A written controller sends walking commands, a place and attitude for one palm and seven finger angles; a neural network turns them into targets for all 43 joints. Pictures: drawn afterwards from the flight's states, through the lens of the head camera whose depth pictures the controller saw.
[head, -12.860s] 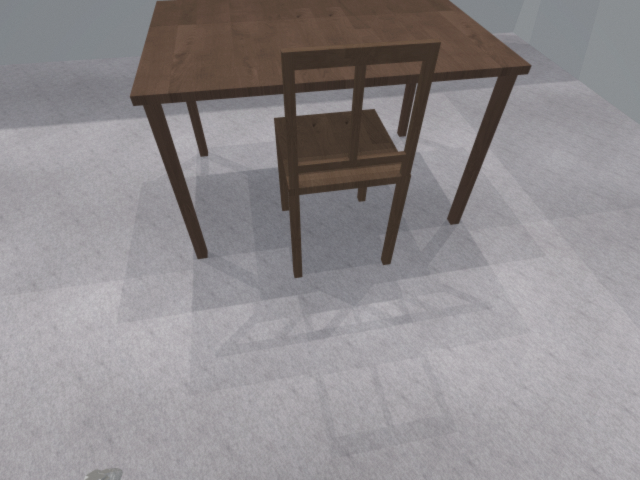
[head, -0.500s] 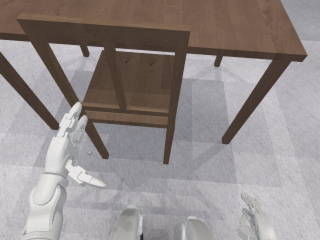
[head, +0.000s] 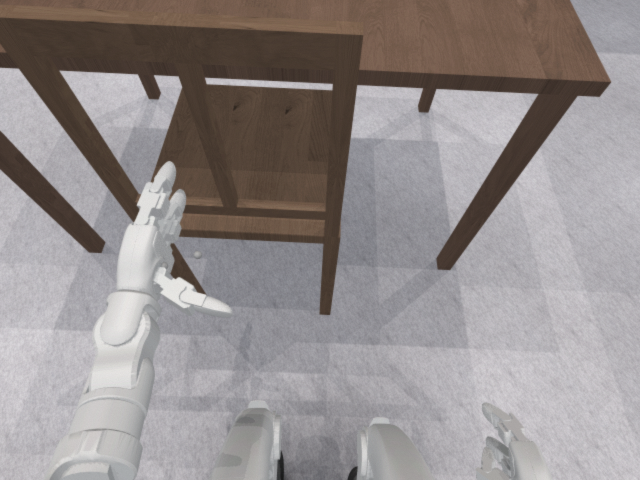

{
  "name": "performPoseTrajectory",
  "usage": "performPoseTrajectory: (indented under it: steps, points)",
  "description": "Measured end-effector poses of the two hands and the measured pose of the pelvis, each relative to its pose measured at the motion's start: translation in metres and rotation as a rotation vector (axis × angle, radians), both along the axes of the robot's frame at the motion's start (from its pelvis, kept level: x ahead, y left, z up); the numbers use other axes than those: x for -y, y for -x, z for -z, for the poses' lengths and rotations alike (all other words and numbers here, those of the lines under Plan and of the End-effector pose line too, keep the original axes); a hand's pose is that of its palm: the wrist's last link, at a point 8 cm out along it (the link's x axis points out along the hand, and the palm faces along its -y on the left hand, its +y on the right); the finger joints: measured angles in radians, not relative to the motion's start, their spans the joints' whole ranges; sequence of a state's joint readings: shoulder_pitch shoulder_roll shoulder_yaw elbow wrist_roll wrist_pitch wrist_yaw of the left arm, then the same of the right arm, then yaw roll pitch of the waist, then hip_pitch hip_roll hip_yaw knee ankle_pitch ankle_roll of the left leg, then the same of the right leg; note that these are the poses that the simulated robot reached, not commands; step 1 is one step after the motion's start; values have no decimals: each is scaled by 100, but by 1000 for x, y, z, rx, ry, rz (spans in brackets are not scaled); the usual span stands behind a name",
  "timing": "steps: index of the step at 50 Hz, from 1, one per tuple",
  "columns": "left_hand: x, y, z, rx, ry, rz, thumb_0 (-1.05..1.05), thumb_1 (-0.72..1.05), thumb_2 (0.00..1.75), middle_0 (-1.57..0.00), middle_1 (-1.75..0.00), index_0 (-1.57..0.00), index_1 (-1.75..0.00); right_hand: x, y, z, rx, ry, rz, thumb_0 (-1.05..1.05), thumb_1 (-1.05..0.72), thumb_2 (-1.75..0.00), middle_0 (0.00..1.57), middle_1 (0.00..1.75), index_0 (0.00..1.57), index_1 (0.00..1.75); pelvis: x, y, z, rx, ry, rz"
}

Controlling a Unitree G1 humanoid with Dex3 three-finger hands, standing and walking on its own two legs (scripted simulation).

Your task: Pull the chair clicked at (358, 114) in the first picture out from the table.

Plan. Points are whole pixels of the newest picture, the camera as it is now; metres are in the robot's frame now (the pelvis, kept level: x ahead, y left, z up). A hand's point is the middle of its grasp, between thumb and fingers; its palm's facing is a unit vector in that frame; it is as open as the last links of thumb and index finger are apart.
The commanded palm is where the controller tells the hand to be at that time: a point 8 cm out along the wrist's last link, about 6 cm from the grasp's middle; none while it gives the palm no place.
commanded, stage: aim the fingers beside a spindle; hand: left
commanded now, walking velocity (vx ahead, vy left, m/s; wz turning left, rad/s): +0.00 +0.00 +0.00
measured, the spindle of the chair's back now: (213, 145) +0.55 +0.17 +0.03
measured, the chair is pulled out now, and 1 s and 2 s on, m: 0.00 0.00 0.00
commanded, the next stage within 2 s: push the fingers through the gap in 0.84 s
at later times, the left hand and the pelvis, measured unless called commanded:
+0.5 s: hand (213, 240) +0.40 +0.15 +0.02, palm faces +0.00 -1.00 -0.05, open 16.9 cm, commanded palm +0.37 +0.21 +0.02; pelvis +0.00 -0.01 -0.01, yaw -1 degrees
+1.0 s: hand (211, 242) +0.40 +0.16 +0.02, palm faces +0.00 -1.00 -0.04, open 16.9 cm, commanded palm +0.39 +0.20 +0.02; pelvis +0.00 +0.00 -0.01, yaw +0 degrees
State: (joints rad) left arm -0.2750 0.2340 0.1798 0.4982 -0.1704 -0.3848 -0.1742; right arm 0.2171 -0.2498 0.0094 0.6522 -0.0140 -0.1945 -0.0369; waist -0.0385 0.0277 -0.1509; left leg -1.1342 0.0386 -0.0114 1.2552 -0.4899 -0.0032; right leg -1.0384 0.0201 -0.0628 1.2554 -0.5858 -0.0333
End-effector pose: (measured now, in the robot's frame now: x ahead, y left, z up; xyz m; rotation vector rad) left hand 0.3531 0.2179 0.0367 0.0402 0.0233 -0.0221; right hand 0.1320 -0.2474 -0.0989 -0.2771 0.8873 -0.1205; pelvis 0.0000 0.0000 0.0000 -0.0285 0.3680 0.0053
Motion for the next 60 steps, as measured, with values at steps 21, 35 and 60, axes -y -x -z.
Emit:
performPoseTrajectory:
  steps: [21, 35, 60]
  points:
    - [14, -35, 13, 5, -14, -22, -1, -50, 30, -6, -8, -6, -8, 17, 36, 23, -122, -14, 68, 1, -90, -90, 20, 30, 20, 30, 9, 3, 11, -42, -16, 18]
    - [7, -18, 14, 10, -4, -25, -1, -50, 30, -6, -8, -6, -8, 16, 24, 19, -104, -3, 48, 1, -90, -90, 20, 30, 20, 30, 8, 3, 9, -29, -11, 9]
    - [13, -50, 15, 13, -10, -15, -1, -50, 30, -6, -8, -6, -8, 7, 35, 25, -149, -4, 54, 1, -90, -90, 20, 30, 20, 30, 1, 4, 14, -53, 0, 6]
